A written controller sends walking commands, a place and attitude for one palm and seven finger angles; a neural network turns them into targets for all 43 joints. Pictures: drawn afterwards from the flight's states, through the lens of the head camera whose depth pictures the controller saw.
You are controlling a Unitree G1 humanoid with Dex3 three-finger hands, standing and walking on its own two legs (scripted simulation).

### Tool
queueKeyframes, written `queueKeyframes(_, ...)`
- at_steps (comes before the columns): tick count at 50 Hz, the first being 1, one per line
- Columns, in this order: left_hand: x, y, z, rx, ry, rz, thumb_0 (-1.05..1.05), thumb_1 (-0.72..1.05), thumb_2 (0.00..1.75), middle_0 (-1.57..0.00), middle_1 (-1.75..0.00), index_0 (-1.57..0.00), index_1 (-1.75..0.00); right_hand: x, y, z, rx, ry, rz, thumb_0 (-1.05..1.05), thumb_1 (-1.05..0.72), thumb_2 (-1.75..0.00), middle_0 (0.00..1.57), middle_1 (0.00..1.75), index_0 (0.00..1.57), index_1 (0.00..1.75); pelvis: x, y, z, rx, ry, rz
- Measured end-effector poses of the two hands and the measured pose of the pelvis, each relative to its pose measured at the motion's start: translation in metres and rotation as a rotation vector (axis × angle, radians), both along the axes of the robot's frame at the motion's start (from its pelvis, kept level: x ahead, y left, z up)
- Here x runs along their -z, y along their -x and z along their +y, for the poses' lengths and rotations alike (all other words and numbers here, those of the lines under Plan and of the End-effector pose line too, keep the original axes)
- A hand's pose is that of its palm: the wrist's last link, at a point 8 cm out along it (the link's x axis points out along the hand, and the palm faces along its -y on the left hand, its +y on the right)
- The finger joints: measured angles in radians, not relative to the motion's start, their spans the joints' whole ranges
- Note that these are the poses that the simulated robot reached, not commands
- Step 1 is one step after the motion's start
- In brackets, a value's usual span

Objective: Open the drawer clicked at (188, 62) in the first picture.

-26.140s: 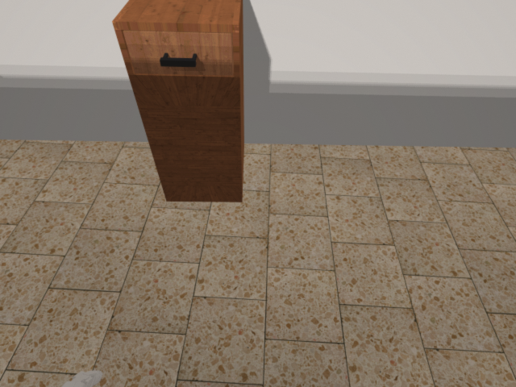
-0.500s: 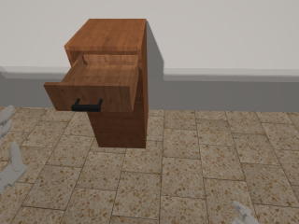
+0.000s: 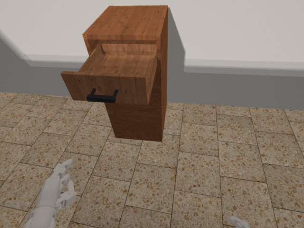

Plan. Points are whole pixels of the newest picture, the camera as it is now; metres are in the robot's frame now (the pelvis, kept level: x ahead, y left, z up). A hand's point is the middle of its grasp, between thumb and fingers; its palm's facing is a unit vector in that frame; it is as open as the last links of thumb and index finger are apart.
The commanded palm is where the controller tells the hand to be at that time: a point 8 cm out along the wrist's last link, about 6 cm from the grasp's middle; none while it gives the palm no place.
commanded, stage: let the arm hang, fingers relaxed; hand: left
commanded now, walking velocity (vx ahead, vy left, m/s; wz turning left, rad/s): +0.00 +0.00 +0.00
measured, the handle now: (103, 95) +0.59 +0.23 +0.01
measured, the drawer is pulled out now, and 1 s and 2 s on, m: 0.30 0.30 0.30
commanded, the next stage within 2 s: look to check the result in 0.96 s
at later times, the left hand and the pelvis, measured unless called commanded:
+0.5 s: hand out of the picture -0.02 +0.20 -0.15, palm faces -0.02 -0.97 -0.25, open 7.3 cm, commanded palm none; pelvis +0.00 +0.00 +0.02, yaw -3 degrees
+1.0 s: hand out of the picture +0.01 +0.18 -0.16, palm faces -0.01 -0.98 -0.20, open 7.4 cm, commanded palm none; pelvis +0.00 +0.01 +0.02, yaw -3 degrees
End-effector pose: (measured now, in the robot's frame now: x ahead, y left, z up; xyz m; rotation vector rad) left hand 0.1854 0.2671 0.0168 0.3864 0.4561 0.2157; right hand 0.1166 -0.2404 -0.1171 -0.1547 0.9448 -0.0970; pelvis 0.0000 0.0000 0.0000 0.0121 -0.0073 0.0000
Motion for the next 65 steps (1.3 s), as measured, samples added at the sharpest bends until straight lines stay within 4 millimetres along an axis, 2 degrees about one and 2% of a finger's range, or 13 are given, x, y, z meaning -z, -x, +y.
queueKeyframes(3,0.085,0.04,-0.022,-0.027,0.136,0.363,0.01,0.91,0.89,-0.2,-0.3,-0.19,-0.3,0.004,0.027,-0.006,0.038,0.024,0.09,0.01,-0.91,-0.9,0.2,0.3,0.21,0.3,0.0,0.002,0.0,0.016,-0.004,-0.021)
queueKeyframes(4,0.105,0.058,-0.032,-0.026,0.174,0.473,0.01,0.91,0.89,-0.2,-0.3,-0.19,-0.3,0.003,0.038,-0.007,0.054,0.032,0.123,0.01,-0.91,-0.9,0.2,0.3,0.2,0.3,-0.002,0.002,0.0,0.023,-0.004,-0.024)
queueKeyframes(6,0.134,0.096,-0.053,-0.024,0.246,0.66,0.01,0.91,0.89,-0.2,-0.3,-0.19,-0.3,0.001,0.061,-0.009,0.079,0.047,0.195,0.0,-0.91,-0.9,0.2,0.3,0.2,0.3,-0.005,0.003,0.0,0.032,0.001,-0.024)
queueKeyframes(9,0.144,0.129,-0.045,-0.123,0.27,0.74,-0.03,1.0,0.89,-0.21,-0.3,-0.2,-0.3,0.0,0.097,-0.007,0.088,0.062,0.325,0.0,-0.91,-0.9,0.2,0.3,0.2,0.3,-0.01,0.004,-0.004,0.027,0.011,-0.017)
queueKeyframes(13,0.144,0.166,-0.032,-0.165,0.249,0.854,-0.03,1.0,0.89,-0.21,-0.3,-0.2,-0.3,0.002,0.134,-0.001,0.106,0.051,0.461,0.0,-0.91,-0.9,0.2,0.3,0.2,0.3,-0.015,0.004,-0.004,0.027,0.018,-0.015)
queueKeyframes(16,0.14,0.188,-0.025,-0.192,0.229,0.922,-0.02,0.97,0.89,-0.2,-0.3,-0.2,-0.3,0.006,0.153,0.008,0.125,0.026,0.515,0.0,-0.91,-0.9,0.2,0.3,0.2,0.3,-0.016,0.002,-0.002,0.032,0.019,-0.019)
queueKeyframes(19,0.136,0.201,-0.021,-0.209,0.212,0.965,-0.01,0.95,0.89,-0.2,-0.3,-0.2,-0.3,0.01,0.163,0.019,0.137,-0.006,0.54,0.0,-0.91,-0.9,0.2,0.3,0.2,0.3,-0.018,0.002,0.001,0.038,0.017,-0.024)
queueKeyframes(25,0.133,0.204,-0.023,-0.211,0.206,0.975,0.0,0.92,0.89,-0.2,-0.3,-0.2,-0.3,0.017,0.169,0.042,0.146,-0.067,0.546,0.0,-0.91,-0.9,0.2,0.3,0.2,0.3,-0.018,0.003,0.005,0.046,0.013,-0.028)
queueKeyframes(34,0.139,0.179,-0.042,-0.165,0.247,0.908,0.01,0.91,0.89,-0.2,-0.3,-0.2,-0.3,0.021,0.162,0.06,0.16,-0.104,0.508,0.0,-0.91,-0.9,0.2,0.3,0.2,0.3,-0.018,0.003,0.008,0.054,0.009,-0.03)
queueKeyframes(52,0.141,0.178,-0.044,-0.173,0.258,0.93,0.01,0.91,0.89,-0.2,-0.3,-0.2,-0.3,0.017,0.161,0.05,0.179,-0.071,0.526,0.0,-0.91,-0.9,0.2,0.3,0.2,0.3,-0.018,-0.004,0.008,0.054,0.007,-0.022)
queueKeyframes(65,0.14,0.17,-0.047,-0.17,0.249,0.933,0.01,0.91,0.89,-0.2,-0.3,-0.2,-0.3,0.017,0.144,0.044,0.176,-0.071,0.507,0.0,-0.91,-0.9,0.2,0.3,0.2,0.3,-0.019,-0.01,0.004,0.057,0.008,-0.023)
